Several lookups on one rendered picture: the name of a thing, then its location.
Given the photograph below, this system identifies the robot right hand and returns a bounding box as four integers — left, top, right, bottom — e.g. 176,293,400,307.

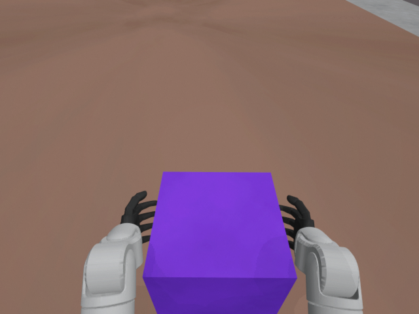
279,195,315,250

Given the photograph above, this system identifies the carton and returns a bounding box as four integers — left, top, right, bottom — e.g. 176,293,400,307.
143,172,297,314

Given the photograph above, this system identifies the robot left hand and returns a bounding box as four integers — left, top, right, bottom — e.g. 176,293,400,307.
120,191,157,244

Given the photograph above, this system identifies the robot left forearm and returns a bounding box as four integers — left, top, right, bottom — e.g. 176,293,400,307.
81,223,143,314

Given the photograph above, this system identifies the robot right forearm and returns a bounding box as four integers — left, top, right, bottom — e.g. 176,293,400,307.
294,227,363,314

